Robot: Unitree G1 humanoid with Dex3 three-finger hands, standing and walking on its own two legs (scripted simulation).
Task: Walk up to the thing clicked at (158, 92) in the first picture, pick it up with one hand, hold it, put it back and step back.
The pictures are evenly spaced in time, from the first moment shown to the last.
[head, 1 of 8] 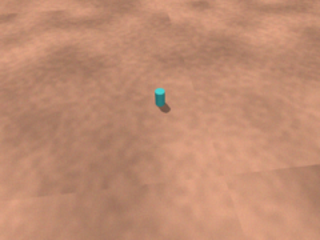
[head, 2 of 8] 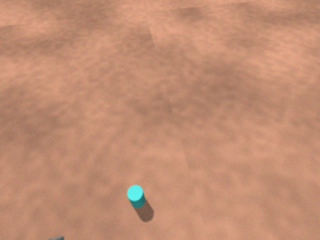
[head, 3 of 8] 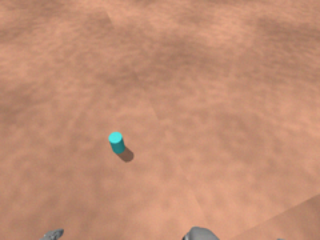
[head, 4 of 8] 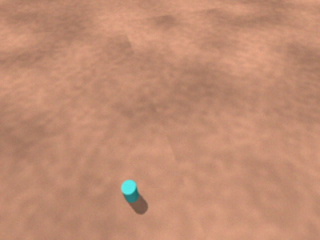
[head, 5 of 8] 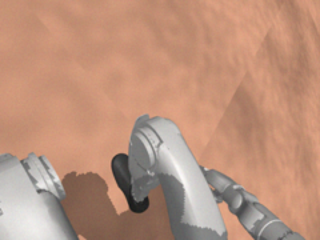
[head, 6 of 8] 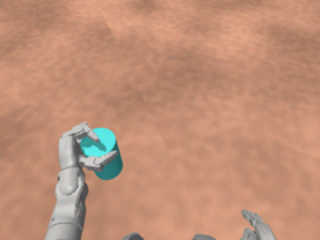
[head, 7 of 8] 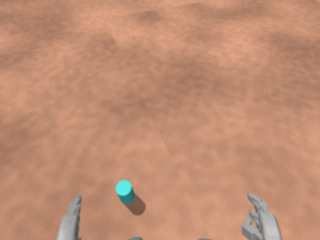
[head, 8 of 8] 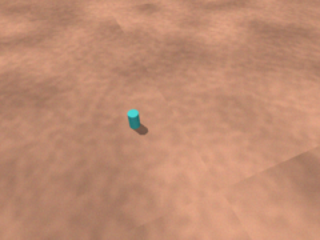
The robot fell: no
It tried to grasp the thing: yes
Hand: left
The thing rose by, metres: 0.64
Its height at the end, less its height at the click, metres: +0.00
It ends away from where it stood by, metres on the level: 0.02
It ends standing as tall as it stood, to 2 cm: yes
